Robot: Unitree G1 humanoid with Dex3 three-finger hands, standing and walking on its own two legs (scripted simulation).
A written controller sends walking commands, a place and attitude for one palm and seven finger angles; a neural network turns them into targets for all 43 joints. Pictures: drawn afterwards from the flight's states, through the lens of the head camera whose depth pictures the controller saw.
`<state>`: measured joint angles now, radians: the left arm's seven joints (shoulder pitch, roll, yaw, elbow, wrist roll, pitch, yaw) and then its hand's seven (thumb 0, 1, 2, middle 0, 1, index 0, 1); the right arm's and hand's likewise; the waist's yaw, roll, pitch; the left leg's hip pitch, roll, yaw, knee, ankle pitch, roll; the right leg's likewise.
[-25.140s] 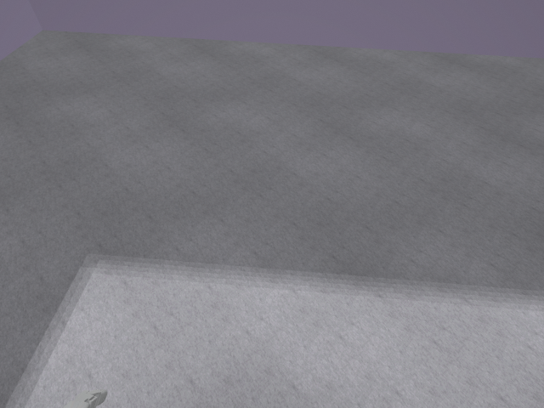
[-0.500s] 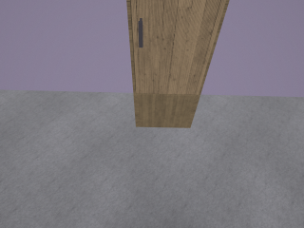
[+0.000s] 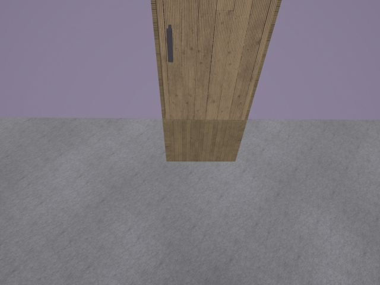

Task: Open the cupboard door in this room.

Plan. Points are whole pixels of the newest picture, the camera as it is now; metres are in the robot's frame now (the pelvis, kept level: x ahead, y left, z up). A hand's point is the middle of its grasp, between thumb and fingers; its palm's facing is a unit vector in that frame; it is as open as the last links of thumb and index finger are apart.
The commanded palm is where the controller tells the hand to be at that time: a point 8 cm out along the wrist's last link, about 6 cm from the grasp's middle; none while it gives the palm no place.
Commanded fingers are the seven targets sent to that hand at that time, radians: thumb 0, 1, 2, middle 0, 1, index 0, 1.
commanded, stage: look at it before walking up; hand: left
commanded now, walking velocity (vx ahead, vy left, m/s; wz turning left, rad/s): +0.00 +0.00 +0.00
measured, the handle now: (170, 43) +0.91 +0.14 +0.06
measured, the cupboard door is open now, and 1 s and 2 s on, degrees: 0 0 0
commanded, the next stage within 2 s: take the last steps up to it in 0.20 s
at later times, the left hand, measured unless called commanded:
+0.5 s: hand out of the picture -0.01 +0.16 -0.18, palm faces +0.03 -0.99 -0.17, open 7.4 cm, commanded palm none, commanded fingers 0.00 0.90 0.90 -0.20 -0.30 -0.20 -0.30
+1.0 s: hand out of the picture +0.03 +0.08 -0.16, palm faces +0.12 -0.98 -0.14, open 7.4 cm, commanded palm none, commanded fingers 0.00 0.90 0.90 -0.20 -0.30 -0.20 -0.30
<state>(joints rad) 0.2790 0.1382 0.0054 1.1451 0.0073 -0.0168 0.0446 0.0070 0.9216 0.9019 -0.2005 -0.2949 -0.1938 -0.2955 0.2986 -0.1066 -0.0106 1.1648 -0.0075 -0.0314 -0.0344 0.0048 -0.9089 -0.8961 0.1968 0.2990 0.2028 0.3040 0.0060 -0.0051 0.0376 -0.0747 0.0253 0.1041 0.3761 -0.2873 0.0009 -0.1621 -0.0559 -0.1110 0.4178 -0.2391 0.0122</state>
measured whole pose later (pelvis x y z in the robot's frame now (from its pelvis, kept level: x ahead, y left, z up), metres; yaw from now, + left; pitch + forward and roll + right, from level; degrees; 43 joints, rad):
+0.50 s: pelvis +0.01 -0.01 +0.00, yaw -1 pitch -1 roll +1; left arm 0.31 0.15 0.01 1.15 0.02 -0.01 0.02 0.00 0.91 0.90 -0.20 -0.29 -0.19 -0.30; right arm 0.30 -0.12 -0.03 1.15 -0.02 -0.02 -0.03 0.00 -0.91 -0.90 0.20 0.30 0.20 0.30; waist 0.01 -0.02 0.02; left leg -0.07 0.03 0.11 0.41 -0.32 -0.01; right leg -0.18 -0.06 -0.10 0.49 -0.29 0.00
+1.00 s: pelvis +0.15 -0.05 -0.01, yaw +1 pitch +1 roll +1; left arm 0.48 0.07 0.01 1.20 0.03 -0.07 0.02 0.00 0.91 0.90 -0.20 -0.30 -0.20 -0.30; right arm 0.08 -0.19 -0.06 1.05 -0.02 -0.01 0.02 0.01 -0.92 -0.90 0.19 0.30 0.20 0.30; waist 0.04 0.00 0.10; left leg -0.57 0.09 0.13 0.84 -0.22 0.00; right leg 0.06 0.00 -0.19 0.31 -0.39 -0.04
